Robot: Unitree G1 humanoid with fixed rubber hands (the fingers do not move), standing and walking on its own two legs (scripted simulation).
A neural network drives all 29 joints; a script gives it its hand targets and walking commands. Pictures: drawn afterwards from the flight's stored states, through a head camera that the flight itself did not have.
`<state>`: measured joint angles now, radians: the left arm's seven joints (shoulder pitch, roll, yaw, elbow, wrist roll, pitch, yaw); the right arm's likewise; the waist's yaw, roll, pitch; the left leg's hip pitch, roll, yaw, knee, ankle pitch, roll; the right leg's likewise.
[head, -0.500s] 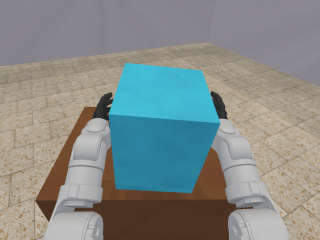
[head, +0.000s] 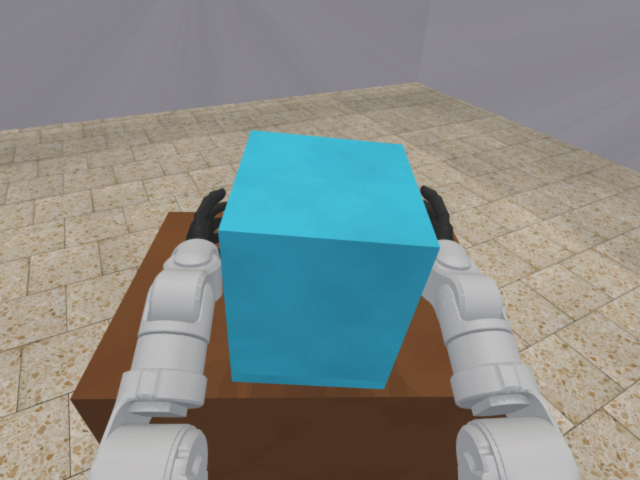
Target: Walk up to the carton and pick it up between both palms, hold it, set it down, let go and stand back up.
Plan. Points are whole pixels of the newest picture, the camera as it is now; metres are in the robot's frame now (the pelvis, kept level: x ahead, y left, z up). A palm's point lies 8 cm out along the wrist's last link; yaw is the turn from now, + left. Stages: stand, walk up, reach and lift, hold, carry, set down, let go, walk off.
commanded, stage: hold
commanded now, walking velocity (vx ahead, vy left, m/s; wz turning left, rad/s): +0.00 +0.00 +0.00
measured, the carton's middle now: (318, 261) +0.37 +0.02 +0.16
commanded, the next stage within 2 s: none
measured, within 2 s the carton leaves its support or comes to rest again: neither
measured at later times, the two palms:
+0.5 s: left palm (203, 245) +0.36 +0.16 +0.18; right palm (434, 246) +0.38 -0.13 +0.18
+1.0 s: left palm (202, 244) +0.36 +0.16 +0.19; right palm (435, 245) +0.38 -0.13 +0.19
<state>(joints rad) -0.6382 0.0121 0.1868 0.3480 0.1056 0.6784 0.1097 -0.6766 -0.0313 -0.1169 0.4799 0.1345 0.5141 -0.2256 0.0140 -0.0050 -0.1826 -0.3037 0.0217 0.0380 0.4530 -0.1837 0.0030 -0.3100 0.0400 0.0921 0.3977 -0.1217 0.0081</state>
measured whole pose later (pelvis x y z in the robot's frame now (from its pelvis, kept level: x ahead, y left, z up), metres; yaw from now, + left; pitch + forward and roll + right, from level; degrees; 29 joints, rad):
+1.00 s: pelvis +0.00 +0.00 +0.00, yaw +0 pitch +2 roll -1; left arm -0.64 0.01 0.19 0.33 0.11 0.68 0.12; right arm -0.66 -0.03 -0.12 0.47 0.13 0.49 -0.22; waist 0.01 0.00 -0.18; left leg -0.30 0.02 0.04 0.45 -0.19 0.00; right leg -0.30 0.04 0.09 0.39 -0.12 0.01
